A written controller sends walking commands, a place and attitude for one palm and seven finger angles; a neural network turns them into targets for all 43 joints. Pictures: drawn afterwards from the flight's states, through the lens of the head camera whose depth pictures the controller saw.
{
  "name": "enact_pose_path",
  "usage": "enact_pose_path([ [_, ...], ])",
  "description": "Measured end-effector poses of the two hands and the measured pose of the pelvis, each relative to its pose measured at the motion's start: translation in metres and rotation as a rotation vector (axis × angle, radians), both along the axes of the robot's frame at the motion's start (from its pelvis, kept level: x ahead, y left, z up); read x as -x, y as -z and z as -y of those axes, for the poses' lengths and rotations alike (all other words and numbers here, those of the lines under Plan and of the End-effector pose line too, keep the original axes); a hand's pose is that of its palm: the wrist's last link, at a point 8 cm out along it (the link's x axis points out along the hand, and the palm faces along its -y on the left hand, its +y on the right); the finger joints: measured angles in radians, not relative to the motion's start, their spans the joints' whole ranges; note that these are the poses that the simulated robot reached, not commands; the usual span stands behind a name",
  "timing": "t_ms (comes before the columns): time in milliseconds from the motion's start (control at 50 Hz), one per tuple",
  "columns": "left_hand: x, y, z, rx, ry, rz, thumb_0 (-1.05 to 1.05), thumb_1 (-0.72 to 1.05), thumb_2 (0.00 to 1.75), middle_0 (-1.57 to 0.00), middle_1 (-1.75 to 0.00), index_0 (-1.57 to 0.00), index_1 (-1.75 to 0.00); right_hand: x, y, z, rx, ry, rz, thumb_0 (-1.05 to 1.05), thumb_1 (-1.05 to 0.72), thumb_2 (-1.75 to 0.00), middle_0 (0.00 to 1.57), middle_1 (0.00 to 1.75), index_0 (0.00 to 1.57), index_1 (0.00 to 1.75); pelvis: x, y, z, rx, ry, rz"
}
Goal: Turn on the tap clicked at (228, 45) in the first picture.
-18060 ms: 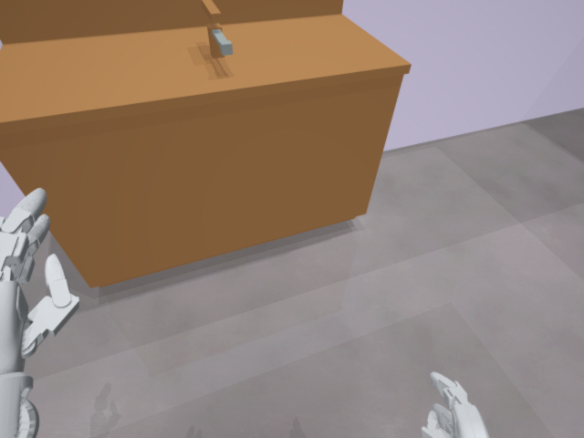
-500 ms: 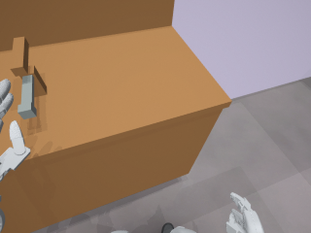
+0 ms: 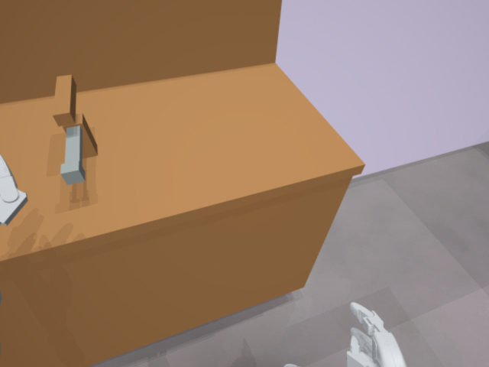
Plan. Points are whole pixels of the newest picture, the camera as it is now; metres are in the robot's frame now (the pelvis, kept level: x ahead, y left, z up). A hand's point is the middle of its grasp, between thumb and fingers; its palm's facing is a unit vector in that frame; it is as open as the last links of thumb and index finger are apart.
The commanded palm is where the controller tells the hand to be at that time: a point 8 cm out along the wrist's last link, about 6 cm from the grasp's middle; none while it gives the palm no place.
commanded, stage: come to a stop and stand still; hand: left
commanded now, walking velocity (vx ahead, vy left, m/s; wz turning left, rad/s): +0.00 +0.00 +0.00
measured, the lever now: (73, 172) +0.37 +0.34 +0.10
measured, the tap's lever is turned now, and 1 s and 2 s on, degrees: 0 0 0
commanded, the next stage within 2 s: look again from close up in 0.82 s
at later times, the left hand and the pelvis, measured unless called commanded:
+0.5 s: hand (60, 200) +0.26 +0.27 +0.18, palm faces +0.40 -0.84 -0.37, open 7.4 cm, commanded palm +0.19 +0.30 +0.19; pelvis +0.04 +0.01 +0.01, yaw +1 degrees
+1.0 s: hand (57, 206) +0.25 +0.27 +0.17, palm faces +0.43 -0.84 -0.34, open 7.4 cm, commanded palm +0.20 +0.30 +0.19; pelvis +0.04 +0.01 +0.01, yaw +1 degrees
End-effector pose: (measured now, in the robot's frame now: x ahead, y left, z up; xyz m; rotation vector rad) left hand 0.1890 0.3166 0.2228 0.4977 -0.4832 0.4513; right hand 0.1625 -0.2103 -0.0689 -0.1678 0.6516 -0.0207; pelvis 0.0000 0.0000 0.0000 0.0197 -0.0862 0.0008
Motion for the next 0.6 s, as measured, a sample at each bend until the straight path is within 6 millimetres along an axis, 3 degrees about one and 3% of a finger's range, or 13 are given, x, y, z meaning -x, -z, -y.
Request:
enact_pose_path([
  [80, 0.005, 0.027, 0.017, 0.016, 0.051, -0.146, 0.01, 0.9, 0.9, -0.21, -0.3, -0.21, -0.3, -0.001, 0.0, -0.009, -0.036, 0.004, 0.011, 0.01, -0.9, -0.9, 0.2, 0.3, 0.21, 0.3, -0.005, -0.002, -0.004, -0.005, 0.007, -0.018],
  [180, 0.007, 0.05, 0.017, 0.094, 0.036, -0.228, 0.01, 0.89, 0.9, -0.22, -0.3, -0.21, -0.3, 0.0, -0.001, -0.011, 0.006, -0.036, -0.045, 0.01, -0.9, -0.9, 0.2, 0.3, 0.21, 0.3, -0.007, -0.007, -0.002, 0.014, -0.008, -0.032],
  [400, -0.017, 0.03, 0.013, 0.083, 0.047, -0.153, 0.02, 0.89, 0.9, -0.21, -0.3, -0.21, -0.3, -0.03, -0.014, -0.008, 0.065, -0.028, -0.023, 0.01, -0.9, -0.9, 0.2, 0.3, 0.21, 0.3, -0.027, -0.012, -0.011, 0.029, -0.011, -0.056],
  [600, -0.034, 0.039, 0.009, 0.089, 0.055, -0.238, 0.01, 0.89, 0.9, -0.21, -0.3, -0.21, -0.3, -0.058, -0.019, -0.014, 0.06, -0.009, -0.017, 0.01, -0.9, -0.9, 0.2, 0.3, 0.2, 0.3, -0.044, -0.012, -0.016, 0.034, -0.012, -0.07],
])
